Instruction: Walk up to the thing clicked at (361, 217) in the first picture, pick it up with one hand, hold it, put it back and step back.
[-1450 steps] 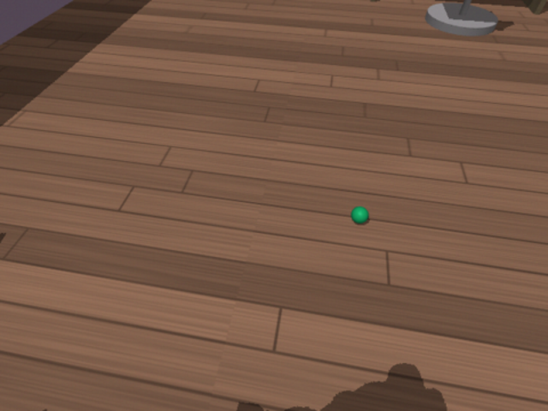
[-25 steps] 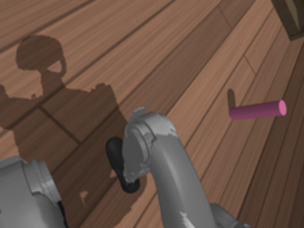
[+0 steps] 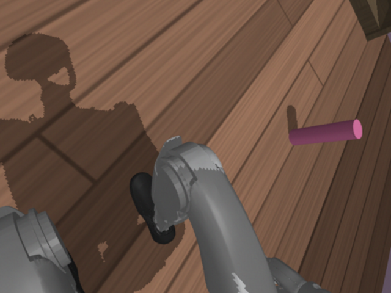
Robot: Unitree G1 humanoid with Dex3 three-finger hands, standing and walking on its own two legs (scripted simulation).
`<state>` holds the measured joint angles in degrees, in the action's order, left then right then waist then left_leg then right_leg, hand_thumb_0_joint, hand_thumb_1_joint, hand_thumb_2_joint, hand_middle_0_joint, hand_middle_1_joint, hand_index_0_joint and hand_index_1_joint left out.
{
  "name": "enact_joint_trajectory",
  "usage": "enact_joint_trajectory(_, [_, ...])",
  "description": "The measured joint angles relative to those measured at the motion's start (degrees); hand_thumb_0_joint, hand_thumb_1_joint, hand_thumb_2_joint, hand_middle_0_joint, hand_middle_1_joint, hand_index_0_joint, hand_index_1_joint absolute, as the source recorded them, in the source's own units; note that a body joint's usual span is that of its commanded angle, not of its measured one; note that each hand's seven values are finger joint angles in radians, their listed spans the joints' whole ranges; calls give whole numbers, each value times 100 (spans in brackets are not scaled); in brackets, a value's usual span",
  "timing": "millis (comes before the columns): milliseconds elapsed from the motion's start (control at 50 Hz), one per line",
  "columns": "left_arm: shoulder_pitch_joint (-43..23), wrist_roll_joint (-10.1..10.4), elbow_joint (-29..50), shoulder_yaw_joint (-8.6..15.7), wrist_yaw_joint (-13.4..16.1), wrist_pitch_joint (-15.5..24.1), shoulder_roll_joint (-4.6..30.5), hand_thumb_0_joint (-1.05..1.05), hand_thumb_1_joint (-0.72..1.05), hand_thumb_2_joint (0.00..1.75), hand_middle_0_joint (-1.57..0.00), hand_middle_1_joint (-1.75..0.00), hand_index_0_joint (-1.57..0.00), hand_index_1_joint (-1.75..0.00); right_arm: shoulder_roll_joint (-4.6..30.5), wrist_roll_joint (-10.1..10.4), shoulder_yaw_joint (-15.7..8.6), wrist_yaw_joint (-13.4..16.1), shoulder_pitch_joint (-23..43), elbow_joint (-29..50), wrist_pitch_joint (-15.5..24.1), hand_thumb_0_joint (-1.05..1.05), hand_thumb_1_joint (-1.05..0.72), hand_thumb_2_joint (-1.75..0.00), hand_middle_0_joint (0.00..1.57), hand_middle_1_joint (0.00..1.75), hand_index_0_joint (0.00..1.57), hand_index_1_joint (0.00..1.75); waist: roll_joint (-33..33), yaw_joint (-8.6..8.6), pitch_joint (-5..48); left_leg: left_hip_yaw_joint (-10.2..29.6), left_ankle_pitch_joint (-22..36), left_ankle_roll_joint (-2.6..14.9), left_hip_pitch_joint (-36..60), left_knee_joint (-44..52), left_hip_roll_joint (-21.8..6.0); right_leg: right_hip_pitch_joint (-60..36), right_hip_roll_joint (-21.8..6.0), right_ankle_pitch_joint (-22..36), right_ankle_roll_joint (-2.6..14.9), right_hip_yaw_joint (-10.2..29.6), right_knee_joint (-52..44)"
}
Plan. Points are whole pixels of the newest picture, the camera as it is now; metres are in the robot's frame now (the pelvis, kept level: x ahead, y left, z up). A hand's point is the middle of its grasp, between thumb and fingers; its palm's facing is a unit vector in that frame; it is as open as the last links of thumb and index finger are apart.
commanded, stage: close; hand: left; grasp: from above
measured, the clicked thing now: out of the picture +0.50 +0.29 -0.28
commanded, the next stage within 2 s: settle in 0.38 s
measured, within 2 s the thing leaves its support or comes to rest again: leaves its support in 0.74 s
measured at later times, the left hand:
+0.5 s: hand out of the picture +0.47 +0.30 -0.26, palm faces -0.45 -0.13 -0.88, open 10.1 cm
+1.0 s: hand out of the picture +0.48 +0.32 -0.20, palm faces -0.40 -0.11 -0.91, open 10.0 cm
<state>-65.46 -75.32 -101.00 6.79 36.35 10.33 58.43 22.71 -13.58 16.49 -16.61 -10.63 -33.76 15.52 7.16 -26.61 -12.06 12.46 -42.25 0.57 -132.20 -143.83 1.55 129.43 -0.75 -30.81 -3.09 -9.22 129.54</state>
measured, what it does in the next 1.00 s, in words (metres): stands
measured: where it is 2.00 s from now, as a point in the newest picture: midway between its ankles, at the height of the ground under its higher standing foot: (117, 254)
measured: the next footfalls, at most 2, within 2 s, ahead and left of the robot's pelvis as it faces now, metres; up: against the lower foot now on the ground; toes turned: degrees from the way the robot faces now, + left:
none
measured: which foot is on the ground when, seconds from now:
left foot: down 0.00-1.00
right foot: down 0.00-1.00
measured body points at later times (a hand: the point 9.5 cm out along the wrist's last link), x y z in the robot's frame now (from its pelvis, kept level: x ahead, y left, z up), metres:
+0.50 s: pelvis +0.00 +0.00 +0.00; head +0.29 +0.13 +0.32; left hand +0.49 +0.30 -0.21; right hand +0.02 -0.25 -0.03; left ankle +0.06 +0.12 -0.28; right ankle +0.14 -0.12 -0.28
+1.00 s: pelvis +0.00 +0.00 +0.01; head +0.27 +0.11 +0.36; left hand +0.49 +0.32 -0.15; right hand +0.03 -0.27 -0.04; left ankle +0.06 +0.12 -0.28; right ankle +0.14 -0.12 -0.28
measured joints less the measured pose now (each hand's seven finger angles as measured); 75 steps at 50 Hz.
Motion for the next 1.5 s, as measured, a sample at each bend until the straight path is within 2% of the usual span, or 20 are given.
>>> enact_joint_trajectory(140, [130,102,149,50,-185,31,22,0,-2,74,-40,-93,-48,-90,30,29,-18,49,-40,5,-70,0,-91,-90,20,30,20,30,-25,51,-32,27,42,-2,3,3,19,-26,-11,27,11,-25,-14])
enact_joint_trajectory(260, [160,98,254,-31,-296,132,13,0,-1,69,-43,-90,-52,-86,31,44,-49,111,-43,-4,-127,0,-91,-90,20,30,20,30,-19,118,-15,6,71,26,-9,18,15,-34,-7,47,-3,-12,-39])
enact_joint_trajectory(420, [52,9,112,-213,-220,189,40,0,-2,63,-48,-86,-57,-81,-1,39,-21,161,-14,-17,-147,0,-91,-90,20,30,20,30,32,102,97,10,42,39,-4,26,18,-58,-10,13,-5,-20,-60])
enact_joint_trajectory(560, [-2,-54,12,-264,-133,153,63,0,-3,61,-53,-83,-62,-77,-22,17,47,131,19,19,-112,0,-91,-90,20,30,20,30,34,59,113,15,5,37,21,27,23,-85,-16,-25,-12,-24,-61])
enact_joint_trajectory(740, [126,33,359,-37,-228,-18,-78,-1,-4,58,-57,-80,-65,-74,-78,44,-46,80,-46,25,-104,0,-92,-90,21,30,20,30,-63,119,131,-10,24,23,-3,78,17,-36,-20,-11,6,-3,-80])
enact_joint_trajectory(800, [227,59,597,128,-339,-62,-149,-1,-5,58,-57,-80,-66,-74,-73,75,-140,73,-103,3,-137,0,-92,-90,21,30,20,30,-148,165,193,-22,38,14,-35,101,24,0,-30,-10,26,5,-87])
enact_joint_trajectory(880, [395,153,975,186,-522,-140,-318,-1,-4,57,-58,-79,-66,-73,-86,142,-319,64,-206,-79,-239,0,-92,-90,21,30,20,30,-279,277,360,-60,37,-1,-52,154,26,45,-44,-26,49,37,-96])
enact_joint_trajectory(980, [671,331,1438,94,-893,-261,-663,-1,-4,55,-58,-78,-67,-73,-102,259,-578,45,-328,-234,-400,0,-92,-90,21,30,20,30,-499,467,710,-151,23,-13,-50,257,33,93,-73,-78,84,112,-109])
enact_joint_trajectory(1080, [813,539,1726,-247,-1293,-317,-1048,-1,-3,54,-58,-78,-66,-73,-122,377,-770,99,-310,-366,-606,0,-92,-90,21,30,20,30,-671,660,1025,-275,46,-2,-1,391,44,86,-105,-111,99,216,-143])
enact_joint_trajectory(1180, [805,582,1837,-496,-1596,-251,-1340,-2,-2,51,-59,-77,-67,-72,-175,478,-895,236,-191,-405,-768,0,-91,-90,20,30,20,30,-756,778,1204,-391,104,4,86,534,56,34,-133,-106,113,315,-196])
enact_joint_trajectory(1360, [588,387,1792,-560,-1663,-83,-1531,-1,-1,48,-61,-73,-69,-69,-316,576,-971,509,-39,-380,-959,0,-91,-90,20,30,20,30,-805,830,1345,-504,215,-27,149,718,94,17,-181,-71,144,418,-257])
enact_joint_trajectory(1500, [512,424,1788,-574,-1666,-164,-1594,0,-2,49,-62,-71,-70,-68,-422,618,-1029,646,-61,-462,-1048,0,-91,-90,20,30,20,30,-873,880,1432,-593,235,-30,176,864,99,37,-197,-84,149,499,-321])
